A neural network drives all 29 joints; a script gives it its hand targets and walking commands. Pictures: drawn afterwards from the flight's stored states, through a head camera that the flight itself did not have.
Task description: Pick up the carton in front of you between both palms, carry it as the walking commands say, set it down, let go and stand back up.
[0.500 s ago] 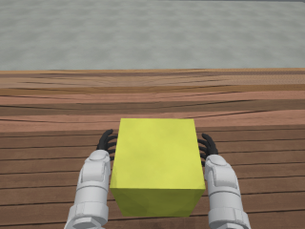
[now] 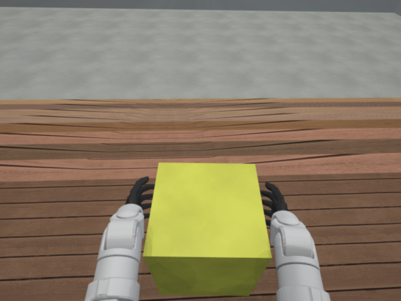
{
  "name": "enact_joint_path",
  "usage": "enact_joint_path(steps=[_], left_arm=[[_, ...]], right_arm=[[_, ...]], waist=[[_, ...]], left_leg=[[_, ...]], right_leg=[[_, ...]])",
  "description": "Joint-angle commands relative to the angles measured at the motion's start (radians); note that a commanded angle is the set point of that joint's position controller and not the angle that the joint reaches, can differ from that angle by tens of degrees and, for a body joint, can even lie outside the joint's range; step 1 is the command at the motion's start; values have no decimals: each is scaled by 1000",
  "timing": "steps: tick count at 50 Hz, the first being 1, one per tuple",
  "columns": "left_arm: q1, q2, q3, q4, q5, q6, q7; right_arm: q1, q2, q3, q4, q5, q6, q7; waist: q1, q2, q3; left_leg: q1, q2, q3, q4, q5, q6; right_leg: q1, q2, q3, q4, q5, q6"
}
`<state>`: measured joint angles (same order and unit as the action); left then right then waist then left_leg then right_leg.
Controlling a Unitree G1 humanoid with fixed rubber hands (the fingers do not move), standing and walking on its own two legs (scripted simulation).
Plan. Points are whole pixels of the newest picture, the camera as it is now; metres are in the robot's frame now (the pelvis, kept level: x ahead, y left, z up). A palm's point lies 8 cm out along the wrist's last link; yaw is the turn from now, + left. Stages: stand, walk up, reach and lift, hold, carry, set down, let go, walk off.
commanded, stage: reach and lift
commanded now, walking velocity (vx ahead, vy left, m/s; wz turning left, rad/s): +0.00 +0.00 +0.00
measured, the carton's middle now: (205, 232) +0.28 +0.00 -0.04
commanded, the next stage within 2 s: hold in 0.10 s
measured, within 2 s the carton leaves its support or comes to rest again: neither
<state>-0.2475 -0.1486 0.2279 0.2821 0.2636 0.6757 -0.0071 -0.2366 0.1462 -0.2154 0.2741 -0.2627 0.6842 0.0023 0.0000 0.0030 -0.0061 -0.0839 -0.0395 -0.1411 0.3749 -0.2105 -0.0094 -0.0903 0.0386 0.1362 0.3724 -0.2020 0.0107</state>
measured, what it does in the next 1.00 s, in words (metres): stands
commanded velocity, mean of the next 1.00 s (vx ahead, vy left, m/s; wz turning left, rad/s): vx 0.00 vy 0.00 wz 0.00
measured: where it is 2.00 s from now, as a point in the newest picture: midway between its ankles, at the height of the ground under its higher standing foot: outside the picture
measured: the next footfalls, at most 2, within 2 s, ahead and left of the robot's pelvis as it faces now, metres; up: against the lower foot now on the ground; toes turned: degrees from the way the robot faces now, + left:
right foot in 1.96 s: +0.15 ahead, -0.09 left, +0.00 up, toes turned -9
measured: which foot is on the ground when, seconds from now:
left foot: down 0.00-1.00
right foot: down 0.00-1.00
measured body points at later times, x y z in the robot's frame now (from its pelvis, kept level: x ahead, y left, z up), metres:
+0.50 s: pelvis -0.01 +0.00 +0.00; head -0.06 +0.00 +0.45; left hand +0.29 +0.15 +0.04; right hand +0.29 -0.15 +0.04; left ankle +0.00 +0.13 -0.75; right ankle +0.01 -0.13 -0.75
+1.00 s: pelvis -0.01 +0.00 +0.00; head -0.05 +0.00 +0.45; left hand +0.29 +0.15 +0.04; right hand +0.29 -0.15 +0.04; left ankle +0.00 +0.13 -0.75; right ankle +0.01 -0.13 -0.75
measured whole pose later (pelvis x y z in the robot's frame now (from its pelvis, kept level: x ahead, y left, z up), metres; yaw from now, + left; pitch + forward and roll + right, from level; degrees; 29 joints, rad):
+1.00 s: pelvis -0.01 +0.00 +0.00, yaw +0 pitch -7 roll +0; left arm -0.27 -0.15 0.23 0.23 0.27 0.76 -0.02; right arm -0.26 0.15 -0.22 0.22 -0.27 0.76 0.01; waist 0.00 0.00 0.02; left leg -0.04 -0.04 -0.13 0.36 -0.20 -0.01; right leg -0.05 0.04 0.13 0.36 -0.19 0.01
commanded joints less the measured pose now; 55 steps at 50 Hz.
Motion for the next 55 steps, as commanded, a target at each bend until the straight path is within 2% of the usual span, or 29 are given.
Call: enact_joint_path(steps=[1, 5, 10, 16, 29, 55], left_arm=[[-436, -936, -542, -33, -237, -16, -230], [-443, -937, -551, -48, -243, -7, -229], [-441, -926, -603, -129, -277, 29, -220], [-450, -882, -530, -67, -234, 65, -221], [-555, -912, -531, -39, -236, 51, -234], [-471, -902, -547, -94, -248, 60, -226]], right_arm=[[-469, 928, 540, -57, 242, -27, 229], [-477, 927, 549, -72, 247, -18, 229], [-478, 919, 607, -156, 282, 19, 221], [-481, 877, 528, -88, 238, 53, 221], [-587, 917, 531, -57, 242, 41, 230], [-502, 901, 544, -113, 253, 49, 222]], waist=[[-1, 2, -238], [-1, 2, -236], [2, -1, -269], [1, 0, -134], [2, -2, -182], [1, 2, -203]], left_leg=[[51, -59, 64, -40, 259, -15], [55, -58, 63, -43, 249, -15], [89, -57, 59, -52, 295, -17], [40, -53, 73, -80, 125, -10], [31, -49, 77, -60, 72, -5], [68, -53, 68, -63, 208, -12]], right_leg=[[80, 62, -64, -34, 244, 12], [82, 62, -64, -36, 232, 12], [119, 61, -59, -47, 277, 15], [65, 56, -70, -72, 110, 6], [67, 50, -73, -54, 67, 5], [104, 57, -67, -58, 198, 9]])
